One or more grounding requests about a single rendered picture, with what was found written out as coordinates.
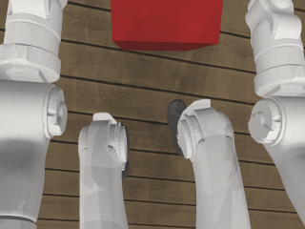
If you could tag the right robot foot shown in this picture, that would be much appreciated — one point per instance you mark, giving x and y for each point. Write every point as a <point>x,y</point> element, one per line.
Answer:
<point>175,110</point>

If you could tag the right robot forearm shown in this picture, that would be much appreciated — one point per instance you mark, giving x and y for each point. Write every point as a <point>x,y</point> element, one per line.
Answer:
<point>278,49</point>

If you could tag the left robot thigh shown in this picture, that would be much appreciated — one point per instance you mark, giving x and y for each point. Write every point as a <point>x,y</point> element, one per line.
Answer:
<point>101,201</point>

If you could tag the left robot forearm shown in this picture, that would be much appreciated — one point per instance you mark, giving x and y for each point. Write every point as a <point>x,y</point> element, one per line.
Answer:
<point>31,42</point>

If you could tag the robot left upper arm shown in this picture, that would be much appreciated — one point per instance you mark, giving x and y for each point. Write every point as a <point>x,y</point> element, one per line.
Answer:
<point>31,113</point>

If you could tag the robot right upper arm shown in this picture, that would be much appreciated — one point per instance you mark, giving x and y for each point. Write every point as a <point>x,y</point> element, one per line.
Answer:
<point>278,122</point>

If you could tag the carton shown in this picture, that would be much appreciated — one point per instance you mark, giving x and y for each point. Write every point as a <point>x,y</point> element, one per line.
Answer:
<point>165,25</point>

